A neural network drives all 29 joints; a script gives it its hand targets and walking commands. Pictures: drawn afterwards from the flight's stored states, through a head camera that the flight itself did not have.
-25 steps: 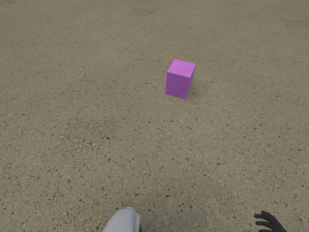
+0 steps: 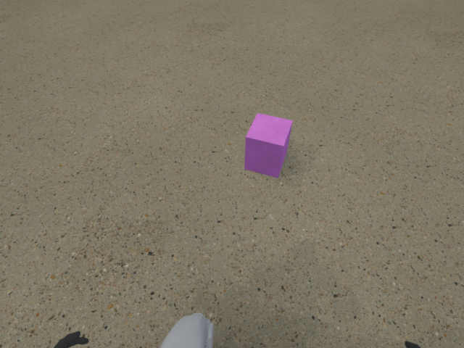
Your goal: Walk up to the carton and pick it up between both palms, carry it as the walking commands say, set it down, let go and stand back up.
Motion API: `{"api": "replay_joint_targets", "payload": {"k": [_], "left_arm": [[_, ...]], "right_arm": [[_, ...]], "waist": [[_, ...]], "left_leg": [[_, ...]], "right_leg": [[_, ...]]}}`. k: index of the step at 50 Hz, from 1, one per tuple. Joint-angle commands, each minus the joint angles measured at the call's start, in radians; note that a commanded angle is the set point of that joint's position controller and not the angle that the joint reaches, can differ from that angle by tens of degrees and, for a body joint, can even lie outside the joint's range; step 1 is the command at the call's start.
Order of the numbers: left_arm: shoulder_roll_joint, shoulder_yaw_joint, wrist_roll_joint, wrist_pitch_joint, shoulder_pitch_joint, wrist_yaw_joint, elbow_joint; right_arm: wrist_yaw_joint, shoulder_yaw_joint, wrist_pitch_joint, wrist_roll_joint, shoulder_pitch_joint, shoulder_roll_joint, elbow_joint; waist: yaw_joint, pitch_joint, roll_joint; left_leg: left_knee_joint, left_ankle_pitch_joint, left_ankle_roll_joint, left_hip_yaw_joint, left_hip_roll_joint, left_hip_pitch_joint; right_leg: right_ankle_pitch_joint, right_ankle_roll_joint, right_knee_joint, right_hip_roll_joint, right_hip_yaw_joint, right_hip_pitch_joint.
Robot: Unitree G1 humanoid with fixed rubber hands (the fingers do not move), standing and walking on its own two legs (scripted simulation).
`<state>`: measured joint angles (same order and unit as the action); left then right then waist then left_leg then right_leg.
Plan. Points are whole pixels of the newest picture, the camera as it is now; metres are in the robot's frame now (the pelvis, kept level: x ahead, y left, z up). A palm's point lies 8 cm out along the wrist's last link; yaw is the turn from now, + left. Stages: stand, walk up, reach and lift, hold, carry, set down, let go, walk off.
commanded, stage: walk up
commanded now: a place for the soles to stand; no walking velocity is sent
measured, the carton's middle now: (267, 145) +1.19 -0.12 -0.62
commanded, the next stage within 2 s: none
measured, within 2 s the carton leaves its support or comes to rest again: neither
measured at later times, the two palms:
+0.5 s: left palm (113, 223) +0.36 +0.29 -0.07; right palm (413, 299) +0.24 -0.34 -0.10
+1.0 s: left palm (133, 164) +0.54 +0.30 -0.08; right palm (381, 203) +0.45 -0.33 -0.08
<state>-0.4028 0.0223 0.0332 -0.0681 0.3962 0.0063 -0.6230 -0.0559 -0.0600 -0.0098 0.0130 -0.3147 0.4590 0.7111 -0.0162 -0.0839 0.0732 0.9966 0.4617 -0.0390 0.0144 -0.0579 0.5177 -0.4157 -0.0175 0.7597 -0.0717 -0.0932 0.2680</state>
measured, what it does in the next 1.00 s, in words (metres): walks ahead: left foot, then right foot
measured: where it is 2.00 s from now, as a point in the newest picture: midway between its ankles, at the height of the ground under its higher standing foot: (247, 233)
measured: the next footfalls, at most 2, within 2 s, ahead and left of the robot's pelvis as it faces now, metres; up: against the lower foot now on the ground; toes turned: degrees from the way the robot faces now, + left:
left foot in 0.06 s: +0.19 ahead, +0.13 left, +0.00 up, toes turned +3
right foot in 0.40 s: +0.33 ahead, -0.14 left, +0.00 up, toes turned -8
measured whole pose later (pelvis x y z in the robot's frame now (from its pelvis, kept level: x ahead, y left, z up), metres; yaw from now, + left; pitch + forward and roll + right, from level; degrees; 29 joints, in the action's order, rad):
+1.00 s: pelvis +0.42 -0.01 +0.00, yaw -6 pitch -5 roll +1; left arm -0.44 0.05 0.01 -0.01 0.34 0.06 -0.68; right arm -0.02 -0.02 -0.03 0.01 -0.37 0.43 0.69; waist 0.03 -0.09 -0.02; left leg 0.75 0.45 0.03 0.11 -0.08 0.21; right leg -0.34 0.04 0.76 -0.06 -0.03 0.43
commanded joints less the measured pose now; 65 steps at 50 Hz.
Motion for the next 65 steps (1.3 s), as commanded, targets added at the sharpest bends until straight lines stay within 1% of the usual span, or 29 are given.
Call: {"api": "replay_joint_targets", "payload": {"k": [1,2,3,4,5,7,11,18,19,20,21,22,27,31,33,34,36,37,42,47,49,50,51,52,53,56,58,63,65], "left_arm": [[-0.286,0.104,-0.023,-0.010,-0.085,-0.001,0.092],[-0.263,0.095,-0.023,-0.002,-0.081,0.006,0.084],[-0.205,0.079,-0.025,0.003,-0.076,0.010,0.094],[-0.174,0.067,-0.050,0.003,-0.059,0.020,0.122],[-0.241,0.091,-0.044,0.016,-0.107,0.012,0.158],[-0.275,0.103,-0.035,0.032,-0.146,0.011,0.160],[-0.257,0.101,-0.030,0.018,-0.035,0.018,0.086],[-0.222,0.111,-0.018,0.013,0.011,0.036,0.049],[-0.263,0.129,-0.018,0.013,0.049,0.028,0.036],[-0.325,0.147,-0.011,0.011,0.115,0.016,0.018],[-0.389,0.159,-0.004,0.006,0.176,0.000,0.027],[-0.397,0.165,0.002,0.010,0.167,-0.019,0.021],[-0.322,0.125,-0.012,-0.008,0.046,-0.026,0.061],[-0.315,0.114,-0.015,0.002,-0.087,-0.009,0.078],[-0.285,0.103,-0.024,0.017,-0.179,0.004,0.094],[-0.243,0.090,-0.020,0.025,-0.166,0.008,0.085],[-0.187,0.078,-0.045,0.037,-0.153,0.013,0.139],[-0.275,0.107,-0.033,0.048,-0.191,0.008,0.159],[-0.270,0.108,-0.025,0.030,-0.078,0.026,0.081],[-0.235,0.108,-0.023,0.027,-0.053,0.040,0.055],[-0.229,0.116,-0.022,0.022,0.016,0.038,0.022],[-0.268,0.130,-0.021,0.017,0.055,0.027,0.012],[-0.337,0.156,-0.011,0.016,0.140,0.014,-0.004],[-0.406,0.164,-0.002,0.009,0.194,-0.006,0.004],[-0.390,0.160,-0.001,0.008,0.159,-0.022,0.010],[-0.329,0.131,-0.019,-0.005,0.080,-0.030,0.035],[-0.308,0.119,-0.018,-0.004,0.054,-0.026,0.040],[-0.291,0.102,-0.022,0.008,-0.063,-0.007,0.050],[-0.268,0.087,-0.021,0.018,-0.097,0.003,0.045]], "right_arm": [[-0.001,-0.059,-0.049,-0.001,-0.038,0.147,-0.122],[0.009,-0.073,-0.046,0.002,-0.114,0.166,-0.091],[0.024,-0.100,-0.042,0.011,-0.200,0.230,-0.060],[0.041,-0.121,-0.041,0.021,-0.212,0.318,-0.089],[0.059,-0.113,-0.043,0.026,-0.185,0.339,-0.136],[0.078,-0.095,-0.054,0.017,-0.153,0.302,-0.147],[0.071,-0.070,-0.068,0.004,-0.065,0.279,-0.139],[0.037,-0.045,-0.057,-0.015,0.025,0.217,-0.146],[0.030,-0.034,-0.052,-0.014,0.022,0.186,-0.148],[0.025,-0.019,-0.057,-0.018,0.032,0.145,-0.160],[0.018,-0.013,-0.052,-0.021,0.018,0.124,-0.198],[0.027,-0.039,-0.034,-0.020,0.094,0.218,-0.212],[0.028,-0.050,-0.049,-0.004,0.004,0.182,-0.135],[0.006,-0.053,-0.032,-0.015,-0.042,0.163,-0.103],[0.006,-0.067,-0.027,-0.012,-0.154,0.166,-0.061],[0.015,-0.089,-0.026,-0.004,-0.214,0.199,-0.030],[0.050,-0.120,-0.034,0.024,-0.215,0.341,-0.088],[0.069,-0.108,-0.036,0.024,-0.159,0.335,-0.117],[0.075,-0.085,-0.056,0.007,-0.036,0.303,-0.130],[0.047,-0.064,-0.051,-0.001,0.002,0.250,-0.125],[0.038,-0.051,-0.047,-0.009,0.026,0.222,-0.125],[0.032,-0.037,-0.046,-0.015,0.020,0.197,-0.122],[0.028,-0.023,-0.045,-0.017,0.022,0.143,-0.139],[0.026,-0.022,-0.039,-0.025,0.051,0.139,-0.173],[0.037,-0.044,-0.023,-0.022,0.108,0.221,-0.189],[0.042,-0.051,-0.037,-0.002,-0.004,0.191,-0.121],[0.036,-0.042,-0.041,-0.001,0.000,0.169,-0.100],[0.018,-0.040,-0.029,-0.003,-0.008,0.132,-0.090],[0.025,-0.050,-0.032,0.001,-0.067,0.137,-0.058]], "waist": [[0.045,0.035,-0.240],[0.077,0.070,-0.200],[0.129,0.108,0.003],[0.150,0.162,0.217],[0.169,0.119,0.125],[0.134,-0.034,-0.016],[0.072,-0.017,0.077],[-0.013,0.019,0.086],[-0.043,0.041,0.001],[-0.089,0.079,-0.159],[-0.130,0.150,-0.315],[-0.150,0.065,-0.215],[-0.058,0.067,-0.222],[-0.004,0.033,-0.273],[0.076,0.062,-0.253],[0.116,0.093,-0.105],[0.163,0.081,0.202],[0.150,-0.012,0.032],[0.071,-0.054,0.083],[0.038,-0.043,0.150],[-0.022,0.005,0.068],[-0.047,0.022,-0.040],[-0.101,0.093,-0.227],[-0.147,0.080,-0.316],[-0.141,-0.008,-0.208],[-0.071,0.036,-0.183],[-0.055,0.052,-0.211],[-0.001,0.030,-0.278],[0.049,0.047,-0.206]], "left_leg": [[-0.328,-0.228,-0.008,0.063,0.039,-0.261],[-0.339,-0.227,-0.011,0.071,0.073,-0.410],[-0.401,0.005,-0.058,-0.121,-0.013,-0.570],[-0.644,0.322,-0.174,-0.559,-0.248,-0.604],[-0.761,0.495,-0.281,-0.779,-0.361,-0.575],[-0.744,0.391,-0.279,-0.679,-0.364,-0.457],[-0.684,-0.006,-0.228,-0.392,-0.304,-0.353],[-0.542,0.075,-0.117,-0.090,-0.197,-0.099],[-0.422,0.115,-0.084,-0.068,-0.155,0.004],[-0.146,0.081,-0.030,0.024,-0.068,0.109],[0.131,0.128,0.007,0.025,0.036,0.215],[0.258,0.158,0.011,-0.071,0.039,0.293],[0.103,0.075,-0.006,-0.091,-0.049,0.196],[-0.160,-0.097,-0.002,0.023,-0.016,-0.104],[-0.298,-0.242,-0.004,0.085,0.051,-0.415],[-0.342,-0.130,-0.022,0.014,0.049,-0.553],[-0.788,0.621,-0.217,-0.741,-0.336,-0.523],[-0.822,0.616,-0.262,-0.768,-0.394,-0.449],[-0.737,0.261,-0.226,-0.416,-0.313,-0.302],[-0.664,0.154,-0.156,-0.186,-0.232,-0.175],[-0.554,0.160,-0.101,-0.108,-0.185,-0.061],[-0.417,0.175,-0.059,-0.068,-0.137,0.002],[-0.110,0.159,-0.012,0.020,-0.046,0.133],[0.150,0.161,0.016,-0.026,0.075,0.245],[0.272,0.135,0.004,-0.117,0.037,0.297],[0.225,0.067,-0.010,-0.137,0.002,0.268],[0.108,0.060,0.000,-0.120,-0.030,0.210],[-0.254,-0.166,0.001,0.055,0.005,-0.129],[-0.373,-0.265,-0.011,0.079,0.063,-0.375]], "right_leg": [[0.007,0.191,-0.249,-0.183,0.172,0.149],[-0.053,0.155,-0.136,-0.146,0.119,0.236],[-0.054,0.114,0.115,-0.087,0.048,0.395],[-0.126,0.059,0.411,0.036,-0.015,0.504],[-0.199,0.059,0.565,0.066,0.136,0.588],[-0.127,0.065,0.602,-0.009,0.199,0.614],[-0.009,0.058,0.337,-0.049,0.188,0.427],[0.200,0.073,-0.107,0.033,0.047,-0.046],[0.108,0.092,-0.128,0.044,0.100,-0.184],[-0.120,0.159,-0.255,-0.096,0.357,-0.275],[-0.381,0.265,-0.449,-0.318,0.762,-0.353],[-0.419,0.361,-0.522,-0.356,0.863,-0.311],[0.120,0.330,-0.385,-0.322,0.509,-0.227],[-0.069,0.245,-0.389,-0.237,0.277,0.064],[-0.260,0.176,-0.249,-0.148,0.149,0.270],[-0.317,0.132,-0.065,-0.100,0.088,0.395],[-0.252,0.049,0.463,0.086,0.067,0.605],[-0.194,0.055,0.541,0.034,0.213,0.596],[-0.052,0.050,0.295,-0.054,0.176,0.409],[0.048,0.056,0.010,0.010,0.062,0.150],[0.169,0.065,-0.104,0.042,0.036,-0.092],[0.060,0.090,-0.180,0.024,0.133,-0.166],[-0.190,0.140,-0.287,-0.127,0.387,-0.300],[-0.400,0.243,-0.518,-0.320,0.819,-0.302],[-0.405,0.336,-0.550,-0.366,0.869,-0.243],[0.158,0.312,-0.376,-0.321,0.579,-0.297],[0.319,0.323,-0.375,-0.347,0.496,-0.265],[0.258,0.227,-0.334,-0.233,0.205,-0.003],[0.120,0.164,-0.207,-0.187,0.124,0.149]]}}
